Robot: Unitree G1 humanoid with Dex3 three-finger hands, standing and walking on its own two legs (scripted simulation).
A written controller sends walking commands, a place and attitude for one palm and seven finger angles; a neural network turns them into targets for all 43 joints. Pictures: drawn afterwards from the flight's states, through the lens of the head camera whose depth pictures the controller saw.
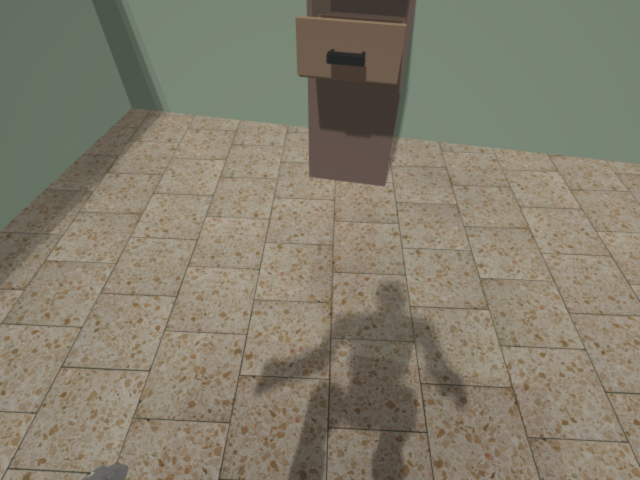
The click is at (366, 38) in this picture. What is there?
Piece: drawer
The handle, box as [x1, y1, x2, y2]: [327, 49, 364, 66]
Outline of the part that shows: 327,53 327,63 360,66 363,65 364,52 362,52 361,54 335,52 333,49 331,49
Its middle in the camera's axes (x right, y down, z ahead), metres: +0.08 -0.58 +1.23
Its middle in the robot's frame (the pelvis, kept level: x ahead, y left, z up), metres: +1.32 -0.02 -0.02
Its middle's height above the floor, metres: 0.75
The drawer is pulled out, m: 0.28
